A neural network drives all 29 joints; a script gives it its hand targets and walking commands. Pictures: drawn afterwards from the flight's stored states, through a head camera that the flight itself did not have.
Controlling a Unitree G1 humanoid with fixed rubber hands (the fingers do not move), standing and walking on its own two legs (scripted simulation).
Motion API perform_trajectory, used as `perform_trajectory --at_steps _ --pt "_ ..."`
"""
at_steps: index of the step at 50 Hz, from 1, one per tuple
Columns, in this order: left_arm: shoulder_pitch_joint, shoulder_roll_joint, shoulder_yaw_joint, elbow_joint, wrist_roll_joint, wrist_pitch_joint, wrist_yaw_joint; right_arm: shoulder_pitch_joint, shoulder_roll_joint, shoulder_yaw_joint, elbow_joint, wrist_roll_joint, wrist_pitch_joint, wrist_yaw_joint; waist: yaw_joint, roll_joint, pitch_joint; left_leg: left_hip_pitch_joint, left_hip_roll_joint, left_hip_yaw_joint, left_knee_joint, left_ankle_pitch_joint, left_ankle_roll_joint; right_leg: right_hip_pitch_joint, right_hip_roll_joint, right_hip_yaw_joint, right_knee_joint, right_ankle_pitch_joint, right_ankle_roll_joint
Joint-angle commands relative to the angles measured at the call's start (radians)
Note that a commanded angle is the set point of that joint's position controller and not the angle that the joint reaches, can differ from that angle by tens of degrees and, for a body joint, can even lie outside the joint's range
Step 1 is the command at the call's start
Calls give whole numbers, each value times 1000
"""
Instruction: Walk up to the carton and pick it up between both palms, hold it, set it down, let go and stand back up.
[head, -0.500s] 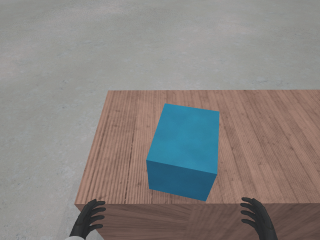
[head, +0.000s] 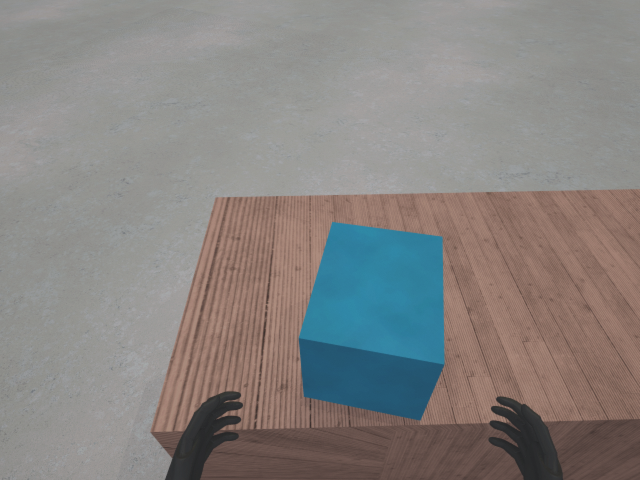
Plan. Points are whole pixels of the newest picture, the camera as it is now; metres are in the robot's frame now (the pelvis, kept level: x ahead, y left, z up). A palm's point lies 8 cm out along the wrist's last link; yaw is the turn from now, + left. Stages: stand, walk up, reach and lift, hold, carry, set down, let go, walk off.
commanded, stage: reach and lift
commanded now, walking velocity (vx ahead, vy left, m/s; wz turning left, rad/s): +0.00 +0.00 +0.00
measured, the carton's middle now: (373, 315) +0.39 -0.05 -0.06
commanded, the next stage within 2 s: none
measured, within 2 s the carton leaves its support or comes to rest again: neither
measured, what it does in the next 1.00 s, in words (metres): stands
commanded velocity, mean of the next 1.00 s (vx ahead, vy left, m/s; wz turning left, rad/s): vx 0.00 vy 0.00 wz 0.00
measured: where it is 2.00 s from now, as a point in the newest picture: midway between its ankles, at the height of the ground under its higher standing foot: outside the picture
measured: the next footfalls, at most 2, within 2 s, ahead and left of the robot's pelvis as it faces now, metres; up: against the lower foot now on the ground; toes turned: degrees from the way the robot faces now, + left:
none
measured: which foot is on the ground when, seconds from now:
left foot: down 0.00-1.00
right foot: down 0.00-1.00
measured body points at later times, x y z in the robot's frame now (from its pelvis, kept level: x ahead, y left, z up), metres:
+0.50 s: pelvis -0.02 -0.01 +0.00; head -0.05 +0.00 +0.45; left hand +0.23 +0.17 +0.00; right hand +0.21 -0.22 +0.00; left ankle -0.04 +0.11 -0.74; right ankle -0.02 -0.13 -0.74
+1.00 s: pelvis -0.01 -0.01 +0.00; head -0.02 -0.01 +0.45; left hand +0.31 +0.16 +0.05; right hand +0.26 -0.24 +0.04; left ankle -0.04 +0.11 -0.74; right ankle -0.02 -0.13 -0.74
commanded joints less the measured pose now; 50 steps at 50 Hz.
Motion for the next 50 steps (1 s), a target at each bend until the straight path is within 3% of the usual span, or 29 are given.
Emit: perform_trajectory --at_steps 1,6,8,14,16,21,23,26,29,30,33,39,42,44,45,50 --pt "-39 85 17 -125 -22 -88 -9 -50 -75 -20 -166 1 -60 -12 -3 16 27 -81 -54 -43 -50 438 -67 -58 26 53 -30 286 -64" --pt "-92 101 10 -122 -47 -94 -9 -83 -60 -19 -183 0 -41 -25 -5 12 41 -111 -46 -47 -69 334 -59 -90 20 62 -32 196 -71" --pt "-140 106 6 -115 -51 -82 -6 -112 -34 -12 -183 3 -7 -31 -5 33 55 -140 -48 -40 -84 258 -50 -97 8 74 -34 128 -76" --pt "-294 122 -24 -138 -109 -10 16 -242 -42 -22 -276 -18 102 -47 -14 21 13 -175 -34 -38 -124 124 -31 -117 0 78 -40 23 -76" --pt "-319 118 -31 -116 -120 21 26 -269 -38 -33 -260 -28 146 -50 -24 14 27 -179 -29 -41 -132 87 -21 -135 -1 77 -38 -6 -78" --pt "-362 117 7 -126 -102 91 24 -294 -48 -8 -270 2 215 -67 -8 33 -46 -129 -28 -43 -119 214 -32 -97 3 78 -39 97 -76" --pt "-379 107 12 -124 -104 114 18 -313 -59 -15 -286 -3 228 -73 -22 8 -56 -113 -27 -45 -119 228 -28 -98 7 72 -48 111 -71" --pt "-410 109 33 -134 -97 141 14 -343 -56 -3 -315 2 248 -83 -15 -4 -68 -108 -33 -38 -117 256 -21 -80 7 72 -44 167 -60" --pt "-504 125 42 -171 -100 176 17 -408 -61 -16 -339 7 277 -88 -17 30 -79 -127 -35 -34 -129 229 -20 -87 4 75 -44 149 -62" --pt "-484 119 44 -168 -95 185 17 -390 -57 -15 -346 -2 284 -90 -19 11 -68 -131 -38 -28 -130 209 -14 -84 6 74 -45 137 -58" --pt "-565 123 57 -199 -99 220 20 -458 -63 -17 -373 6 314 -94 -13 31 -102 -122 -31 -26 -135 215 -14 -90 6 71 -48 133 -61" --pt "-565 106 72 -241 -79 278 13 -457 -93 -11 -383 26 331 -101 -48 22 -174 -49 -35 -42 -90 425 -33 -46 22 60 -30 345 -43" --pt "-601 103 93 -215 -74 326 -4 -494 -104 -1 -379 33 352 -116 -51 -9 -163 -60 -41 -35 -106 387 -21 -44 24 57 -36 348 -30" --pt "-655 107 103 -260 -87 347 -2 -544 -114 -4 -423 44 358 -121 -45 -20 -209 -55 -44 -27 -104 404 -18 -36 29 52 -30 373 -21" --pt "-659 105 110 -281 -76 356 1 -535 -115 3 -408 52 362 -121 -43 6 -221 -44 -43 -26 -104 429 -25 -26 31 51 -28 386 -24" --pt "-746 99 144 -257 -45 418 -6 -617 -120 19 -398 73 387 -129 -49 15 -207 -47 -50 -15 -110 433 -22 -21 31 52 -33 429 -16"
